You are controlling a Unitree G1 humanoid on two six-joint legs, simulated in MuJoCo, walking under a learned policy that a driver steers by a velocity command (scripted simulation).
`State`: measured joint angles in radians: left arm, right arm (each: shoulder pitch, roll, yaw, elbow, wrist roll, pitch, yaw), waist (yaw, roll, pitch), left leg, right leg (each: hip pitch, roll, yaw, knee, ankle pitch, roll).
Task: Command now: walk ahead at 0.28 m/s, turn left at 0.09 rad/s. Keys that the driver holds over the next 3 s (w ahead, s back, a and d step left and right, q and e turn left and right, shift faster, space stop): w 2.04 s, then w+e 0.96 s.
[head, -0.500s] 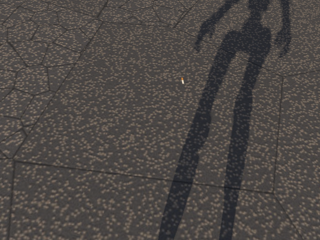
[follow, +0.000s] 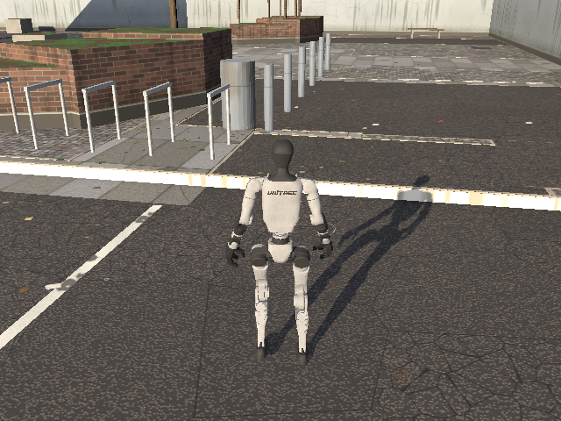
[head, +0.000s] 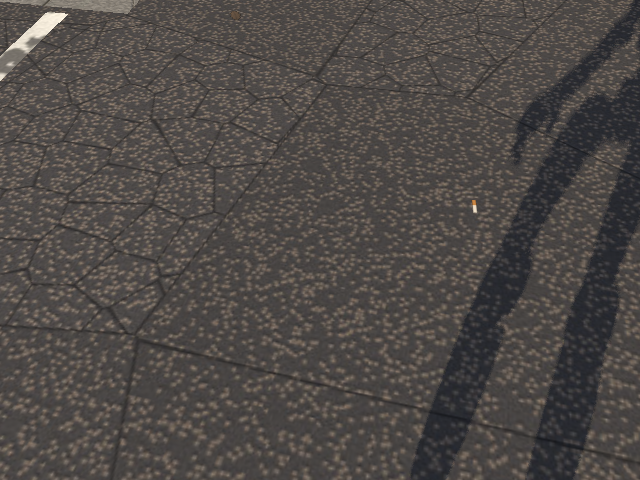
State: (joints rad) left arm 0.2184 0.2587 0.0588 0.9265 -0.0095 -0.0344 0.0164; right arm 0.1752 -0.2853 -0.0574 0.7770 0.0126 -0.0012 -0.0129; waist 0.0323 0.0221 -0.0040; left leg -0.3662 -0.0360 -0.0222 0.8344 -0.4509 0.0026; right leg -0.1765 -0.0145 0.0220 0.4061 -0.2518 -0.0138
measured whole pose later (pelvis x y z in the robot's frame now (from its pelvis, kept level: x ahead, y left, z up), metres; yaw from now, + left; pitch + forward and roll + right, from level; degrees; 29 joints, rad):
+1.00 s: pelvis +0.47 -0.01 +0.00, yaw +0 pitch +1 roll -2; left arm 0.32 0.27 0.05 0.95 0.00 -0.09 -0.01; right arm 0.12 -0.29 -0.06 0.80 0.01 -0.08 -0.01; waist 0.07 0.04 0.02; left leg -0.68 0.15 -0.05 0.74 0.02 -0.01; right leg -0.05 0.08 -0.05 0.21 -0.18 -0.07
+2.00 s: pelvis +1.05 -0.02 +0.00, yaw -1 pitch +1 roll -1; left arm 0.32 0.25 0.05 0.94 0.00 -0.09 -0.02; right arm 0.16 -0.30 -0.06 0.85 0.01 -0.07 -0.01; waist 0.05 0.05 0.01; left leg -0.66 0.14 -0.04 0.91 -0.11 0.00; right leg -0.12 0.07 -0.06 0.26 -0.16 -0.08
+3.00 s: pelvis +1.58 -0.12 +0.00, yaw -30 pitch +1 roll +1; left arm 0.31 0.26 0.08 0.77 -0.01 -0.05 -0.01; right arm 0.07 -0.30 -0.07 0.80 -0.01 -0.10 0.00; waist 0.04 0.03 0.05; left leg -0.61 0.11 -0.06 0.99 -0.24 -0.03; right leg -0.21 0.10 0.05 0.37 -0.17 -0.11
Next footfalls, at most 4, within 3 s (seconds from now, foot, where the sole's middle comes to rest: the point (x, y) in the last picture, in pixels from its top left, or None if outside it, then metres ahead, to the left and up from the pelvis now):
0.18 left None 0.11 0.14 -0.78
0.66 right None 0.46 -0.09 -0.78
1.18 left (293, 370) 0.77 0.14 -0.78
1.72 right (391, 271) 1.07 -0.10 -0.78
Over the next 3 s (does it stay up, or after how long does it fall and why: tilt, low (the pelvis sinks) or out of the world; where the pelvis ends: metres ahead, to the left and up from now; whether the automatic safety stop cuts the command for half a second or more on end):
stays up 1.58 -0.12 0.00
